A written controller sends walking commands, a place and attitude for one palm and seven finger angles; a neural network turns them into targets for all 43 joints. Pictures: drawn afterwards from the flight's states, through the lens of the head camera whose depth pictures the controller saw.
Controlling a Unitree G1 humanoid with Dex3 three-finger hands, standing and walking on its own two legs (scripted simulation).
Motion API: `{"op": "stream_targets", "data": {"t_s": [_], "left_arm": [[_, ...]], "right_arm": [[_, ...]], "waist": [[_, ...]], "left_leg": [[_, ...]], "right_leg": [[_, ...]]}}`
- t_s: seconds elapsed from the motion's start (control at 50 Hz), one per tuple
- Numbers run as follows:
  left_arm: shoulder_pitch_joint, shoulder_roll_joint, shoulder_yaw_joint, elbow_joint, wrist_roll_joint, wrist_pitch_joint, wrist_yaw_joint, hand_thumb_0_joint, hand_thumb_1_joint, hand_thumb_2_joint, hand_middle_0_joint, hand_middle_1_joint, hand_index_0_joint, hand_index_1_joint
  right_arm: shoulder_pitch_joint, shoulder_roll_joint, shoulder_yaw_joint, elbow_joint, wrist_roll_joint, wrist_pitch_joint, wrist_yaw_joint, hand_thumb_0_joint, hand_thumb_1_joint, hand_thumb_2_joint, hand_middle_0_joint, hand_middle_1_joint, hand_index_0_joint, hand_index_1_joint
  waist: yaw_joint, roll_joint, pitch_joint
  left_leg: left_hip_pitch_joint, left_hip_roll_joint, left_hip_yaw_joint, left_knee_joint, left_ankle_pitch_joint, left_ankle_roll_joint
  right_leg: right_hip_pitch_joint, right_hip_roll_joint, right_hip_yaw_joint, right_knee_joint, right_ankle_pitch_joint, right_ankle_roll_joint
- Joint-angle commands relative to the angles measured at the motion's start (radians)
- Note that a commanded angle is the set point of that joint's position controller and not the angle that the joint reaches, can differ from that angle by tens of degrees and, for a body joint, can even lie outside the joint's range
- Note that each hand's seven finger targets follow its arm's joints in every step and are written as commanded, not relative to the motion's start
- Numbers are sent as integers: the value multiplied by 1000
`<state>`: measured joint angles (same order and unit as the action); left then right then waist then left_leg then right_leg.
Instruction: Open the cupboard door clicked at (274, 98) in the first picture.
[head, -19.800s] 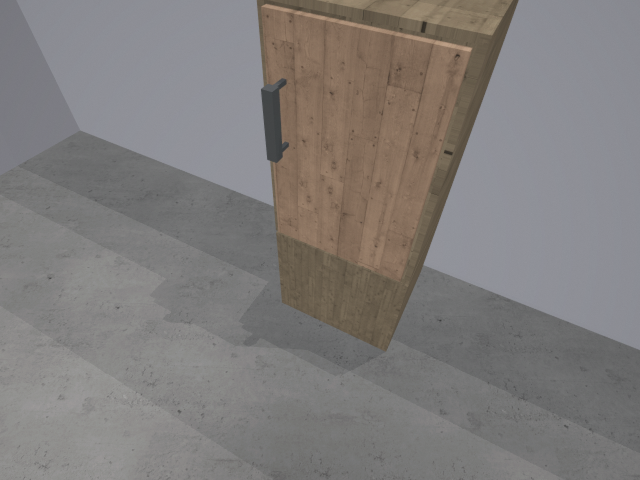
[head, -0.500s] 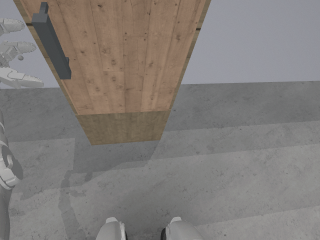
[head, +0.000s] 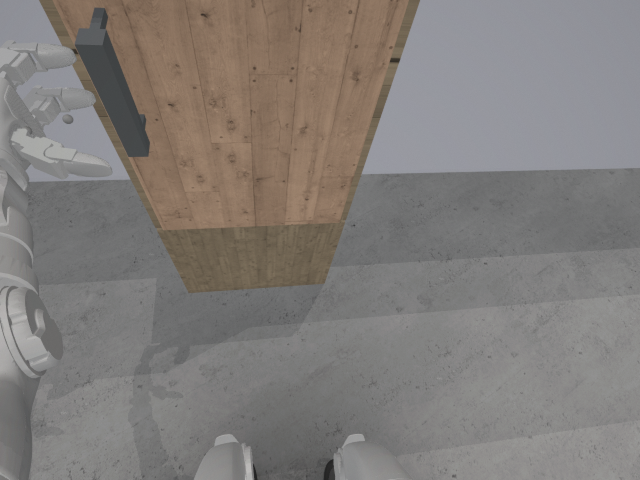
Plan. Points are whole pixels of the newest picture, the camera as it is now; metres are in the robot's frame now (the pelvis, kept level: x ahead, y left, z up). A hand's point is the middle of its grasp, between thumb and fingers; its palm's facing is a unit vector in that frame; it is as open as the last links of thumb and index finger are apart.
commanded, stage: slide the fingers in behind the handle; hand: left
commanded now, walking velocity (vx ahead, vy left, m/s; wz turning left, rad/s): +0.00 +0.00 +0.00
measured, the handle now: (121, 89) +0.57 +0.20 +0.10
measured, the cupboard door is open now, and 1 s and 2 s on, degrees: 0 0 1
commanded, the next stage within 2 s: close the thumb around the handle in 1.44 s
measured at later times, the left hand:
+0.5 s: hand (104, 116) +0.52 +0.21 +0.11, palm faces +0.02 -1.00 -0.01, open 14.0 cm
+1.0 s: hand (136, 117) +0.52 +0.18 +0.10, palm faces +0.01 -1.00 +0.00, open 14.0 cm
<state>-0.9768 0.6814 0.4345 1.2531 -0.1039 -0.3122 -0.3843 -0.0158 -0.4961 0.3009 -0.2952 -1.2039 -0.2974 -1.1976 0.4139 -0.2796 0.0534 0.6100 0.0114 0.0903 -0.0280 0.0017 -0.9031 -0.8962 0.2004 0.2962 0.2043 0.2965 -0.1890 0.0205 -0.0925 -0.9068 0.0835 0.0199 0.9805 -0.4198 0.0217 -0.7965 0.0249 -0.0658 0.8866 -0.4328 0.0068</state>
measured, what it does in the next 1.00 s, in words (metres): stands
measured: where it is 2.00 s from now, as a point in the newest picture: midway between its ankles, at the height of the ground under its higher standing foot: outside the picture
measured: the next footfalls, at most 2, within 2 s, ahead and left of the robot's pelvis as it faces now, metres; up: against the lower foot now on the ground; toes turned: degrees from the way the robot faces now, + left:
none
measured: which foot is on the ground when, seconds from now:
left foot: down 0.00-1.00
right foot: down 0.00-1.00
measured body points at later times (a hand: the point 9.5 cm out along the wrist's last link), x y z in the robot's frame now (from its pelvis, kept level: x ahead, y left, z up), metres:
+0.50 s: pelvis +0.00 -0.01 +0.00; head +0.12 +0.01 +0.43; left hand +0.51 +0.26 +0.11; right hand -0.02 -0.27 -0.10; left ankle +0.02 +0.10 -0.68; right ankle -0.01 -0.13 -0.68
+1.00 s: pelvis +0.01 -0.01 +0.00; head +0.12 +0.01 +0.44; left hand +0.51 +0.23 +0.11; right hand +0.00 -0.27 -0.11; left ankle +0.02 +0.10 -0.68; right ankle -0.01 -0.13 -0.68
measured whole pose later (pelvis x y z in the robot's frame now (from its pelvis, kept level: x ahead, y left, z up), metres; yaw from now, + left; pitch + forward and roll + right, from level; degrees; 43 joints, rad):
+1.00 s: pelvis +0.01 -0.01 +0.00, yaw +0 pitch +19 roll -3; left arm -0.95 0.51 0.37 1.19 -0.09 -0.34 -0.22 -0.02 -0.50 0.30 -0.30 -1.20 -0.30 -1.20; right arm 0.42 -0.26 0.03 0.63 0.00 0.07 0.01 0.00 -0.90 -0.90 0.20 0.30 0.20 0.30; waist -0.18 0.03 -0.11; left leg -0.88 0.08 0.02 0.97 -0.42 0.01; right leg -0.79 0.02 -0.06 0.89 -0.45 0.00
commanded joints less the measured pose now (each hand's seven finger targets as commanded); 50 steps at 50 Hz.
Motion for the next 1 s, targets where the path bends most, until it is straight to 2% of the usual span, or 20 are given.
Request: {"op": "stream_targets", "data": {"t_s": [0.0, 0.04, 0.12, 0.14, 0.2, 0.28, 0.36, 0.4, 0.48, 0.54, 0.58, 0.6, 0.64, 0.68, 0.7, 0.76, 0.82, 0.86, 0.92, 0.98], "left_arm": [[-452, 231, 15, -213, -15, -69, 12, 0, -500, 300, -300, -1200, -300, -1200], [-488, 234, 11, -224, -13, -69, 22, 0, -500, 300, -300, -1200, -300, -1200], [-485, 244, 22, -221, -5, -72, 40, 0, -500, 300, -300, -1200, -300, -1200], [-474, 271, 43, -228, 0, -75, 45, 0, -500, 300, -300, -1200, -300, -1200], [-450, 250, 35, -240, 3, -79, 53, 0, -500, 300, -300, -1200, -300, -1200], [-424, 247, 49, -231, -3, -74, 63, 0, -500, 300, -300, -1200, -300, -1200], [-439, 244, 40, -242, 0, -73, 70, 0, -500, 300, -300, -1200, -300, -1200], [-438, 194, 11, -246, -4, -80, 73, 0, -500, 300, -300, -1200, -300, -1200], [-461, 187, 10, -250, -5, -84, 82, 0, -500, 300, -300, -1200, -300, -1200], [-450, 142, -13, -246, -7, -82, 89, 0, -500, 300, -300, -1200, -300, -1200], [-455, 152, -1, -243, -7, -83, 96, 0, -500, 300, -300, -1200, -300, -1200], [-435, 165, 11, -240, -2, -81, 100, 0, -500, 300, -300, -1200, -300, -1200], [-475, 119, -26, -265, 1, -83, 108, 0, -500, 300, -300, -1200, -300, -1200], [-459, 141, 3, -277, -2, -93, 120, 0, -500, 300, -300, -1200, -300, -1200], [-453, 117, -10, -291, -2, -97, 121, 0, -500, 300, -300, -1200, -300, -1200], [-427, 124, -1, -278, 2, -93, 131, 0, -500, 300, -300, -1200, -300, -1200], [-441, 57, -55, -270, 6, -88, 138, 0, -500, 300, -300, -1200, -300, -1200], [-448, 68, -41, -282, 5, -89, 148, 0, -500, 300, -300, -1200, -300, -1200], [-466, 49, -44, -303, 0, -102, 160, 0, -500, 300, -300, -1200, -300, -1200], [-428, 52, -28, -292, 6, -110, 173, 0, -500, 300, -300, -1200, -300, -1200]], "right_arm": [[172, -193, -73, -31, -8, -18, -18, 0, -900, -900, 200, 300, 200, 300], [174, -195, -74, -28, -10, -21, -19, 0, -900, -900, 200, 300, 200, 300], [179, -193, -73, -28, -11, -29, -17, 0, -900, -900, 200, 300, 200, 300], [186, -195, -74, -28, -13, -28, -15, 0, -900, -900, 200, 300, 200, 300], [184, -187, -75, -33, -12, -27, -9, 0, -900, -900, 200, 300, 200, 300], [187, -188, -77, -36, -12, -25, -8, 0, -900, -900, 200, 300, 200, 300], [184, -187, -79, -33, -10, -25, -7, 0, -900, -900, 200, 300, 200, 300], [180, -179, -79, -34, -10, -28, -5, 0, -900, -900, 200, 300, 200, 300], [188, -181, -81, -24, -13, -31, -5, 0, -900, -900, 200, 300, 200, 300], [183, -179, -84, -21, -14, -34, 1, 0, -900, -900, 200, 300, 200, 300], [188, -179, -84, -17, -16, -34, 1, 0, -900, -900, 200, 300, 200, 300], [187, -179, -84, -23, -15, -33, 2, 0, -900, -900, 200, 300, 200, 300], [181, -173, -85, -22, -17, -34, 7, 0, -900, -900, 200, 300, 200, 300], [188, -175, -87, -21, -19, -35, 8, 0, -900, -900, 200, 300, 200, 300], [180, -170, -89, -25, -18, -35, 11, 0, -900, -900, 200, 300, 200, 300], [176, -171, -89, -27, -16, -32, 13, 0, -900, -900, 200, 300, 200, 300], [166, -163, -88, -27, -15, -29, 16, 0, -900, -900, 200, 300, 200, 300], [173, -168, -92, -24, -16, -30, 17, 0, -900, -900, 200, 300, 200, 300], [170, -163, -92, -21, -20, -34, 19, 0, -900, -900, 200, 300, 200, 300], [176, -163, -94, -20, -23, -36, 22, 0, -900, -900, 200, 300, 200, 300]], "waist": [[-12, 172, -434], [-23, 158, -421], [-16, 163, -442], [-4, 161, -460], [4, 187, -479], [3, 132, -448], [-4, 124, -435], [-4, 152, -441], [-9, 147, -440], [-14, 147, -450], [-14, 130, -443], [1, 135, -458], [-13, 154, -457], [-2, 135, -477], [1, 160, -501], [5, 129, -474], [-8, 153, -437], [-7, 130, -452], [-4, 155, -477], [7, 121, -481]], "left_leg": [[483, -36, -81, -89, 384, 9], [460, -36, -81, -93, 341, 12], [448, -40, -75, -87, 345, 14], [449, -40, -77, -89, 359, 13], [458, -42, -67, -85, 387, 11], [420, -44, -60, -89, 371, 17], [406, -45, -55, -93, 346, 18], [425, -48, -52, -91, 363, 17], [435, -47, -58, -89, 370, 16], [459, -45, -60, -87, 382, 14], [451, -46, -61, -85, 393, 16], [444, -47, -59, -86, 399, 14], [460, -47, -61, -83, 399, 13], [471, -47, -65, -82, 432, 13], [487, -49, -59, -80, 446, 11], [458, -50, -56, -83, 432, 12], [467, -48, -57, -85, 423, 9], [479, -45, -65, -88, 424, 8], [494, -49, -63, -81, 449, 7], [488, -50, -66, -82, 459, 9]], "right_leg": [[0, 47, 17, -98, 288, -22], [0, 46, 19, -103, 261, -18], [20, 45, 25, -101, 275, -17], [39, 46, 24, -96, 287, -19], [54, 47, 27, -91, 320, -19], [87, 49, 30, -98, 335, -18], [88, 47, 34, -106, 326, -14], [80, 48, 34, -103, 339, -15], [71, 47, 31, -99, 337, -19], [51, 46, 28, -102, 336, -16], [63, 48, 27, -97, 350, -19], [74, 46, 28, -93, 358, -18], [53, 46, 25, -92, 353, -17], [80, 48, 25, -86, 380, -20], [81, 46, 27, -85, 395, -18], [97, 46, 26, -86, 396, -17], [59, 45, 24, -90, 380, -18], [60, 47, 20, -89, 370, -20], [65, 46, 25, -84, 392, -19], [84, 47, 20, -78, 401, -23]]}}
